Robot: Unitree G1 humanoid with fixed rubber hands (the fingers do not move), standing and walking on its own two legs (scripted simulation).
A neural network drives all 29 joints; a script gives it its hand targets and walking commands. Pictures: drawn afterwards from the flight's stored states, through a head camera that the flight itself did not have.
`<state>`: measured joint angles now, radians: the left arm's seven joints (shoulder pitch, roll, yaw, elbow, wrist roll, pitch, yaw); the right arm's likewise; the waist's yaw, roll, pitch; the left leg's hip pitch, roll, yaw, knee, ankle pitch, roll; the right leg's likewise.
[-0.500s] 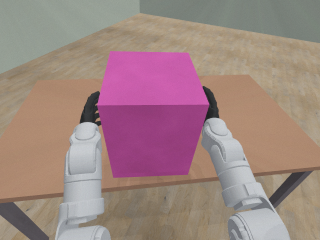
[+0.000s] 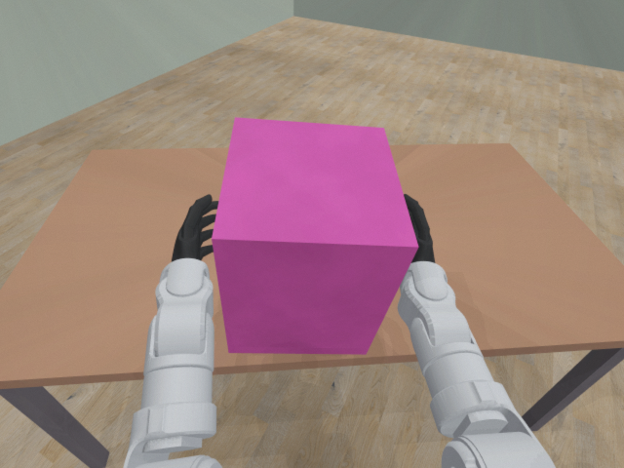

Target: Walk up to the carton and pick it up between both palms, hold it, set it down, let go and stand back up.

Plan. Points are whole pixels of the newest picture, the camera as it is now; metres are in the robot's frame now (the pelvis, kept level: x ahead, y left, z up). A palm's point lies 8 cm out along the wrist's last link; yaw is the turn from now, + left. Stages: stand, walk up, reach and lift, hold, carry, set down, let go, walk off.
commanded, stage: set down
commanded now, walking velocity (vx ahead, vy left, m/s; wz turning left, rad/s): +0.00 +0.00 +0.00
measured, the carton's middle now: (304, 243) +0.39 +0.01 +0.11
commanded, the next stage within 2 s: none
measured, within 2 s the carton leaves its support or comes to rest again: neither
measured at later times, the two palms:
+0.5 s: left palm (201, 261) +0.36 +0.15 +0.10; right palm (412, 250) +0.38 -0.14 +0.11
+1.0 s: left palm (203, 276) +0.37 +0.16 +0.07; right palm (403, 250) +0.40 -0.13 +0.09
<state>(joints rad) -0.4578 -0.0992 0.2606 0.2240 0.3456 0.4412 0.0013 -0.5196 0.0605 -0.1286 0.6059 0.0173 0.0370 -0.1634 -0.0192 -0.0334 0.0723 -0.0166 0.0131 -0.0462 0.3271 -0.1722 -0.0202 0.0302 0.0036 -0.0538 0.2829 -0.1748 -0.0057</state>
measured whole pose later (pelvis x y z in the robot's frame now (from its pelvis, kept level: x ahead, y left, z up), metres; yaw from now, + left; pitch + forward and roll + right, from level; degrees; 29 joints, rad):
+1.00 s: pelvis +0.01 -0.01 +0.00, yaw -1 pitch +0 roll +0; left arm -0.55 -0.11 0.39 0.67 0.32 0.08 0.06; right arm -0.68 0.07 -0.40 0.96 -0.22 -0.18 -0.08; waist 0.05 -0.03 -0.01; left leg -0.15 0.03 -0.03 0.29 -0.15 -0.04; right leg -0.12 0.02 -0.04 0.27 -0.15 -0.02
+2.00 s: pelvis +0.03 -0.01 -0.01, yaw -3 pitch +17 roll -1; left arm -0.59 -0.12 0.48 0.93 0.29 -0.24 0.12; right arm -0.78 0.03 -0.50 1.15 -0.37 -0.37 -0.05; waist 0.10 0.01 -0.12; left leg -0.49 0.05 -0.01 0.35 -0.16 -0.04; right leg -0.47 0.03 -0.02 0.31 -0.15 -0.02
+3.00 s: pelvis +0.01 -0.01 -0.02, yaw -4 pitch +22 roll +0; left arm -0.67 -0.16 0.62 0.96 0.37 -0.33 0.12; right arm -0.86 0.02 -0.71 1.19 -0.54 -0.43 0.01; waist 0.12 -0.02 -0.14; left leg -0.66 0.05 0.01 0.44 -0.17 -0.04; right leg -0.65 0.03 0.00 0.44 -0.18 -0.03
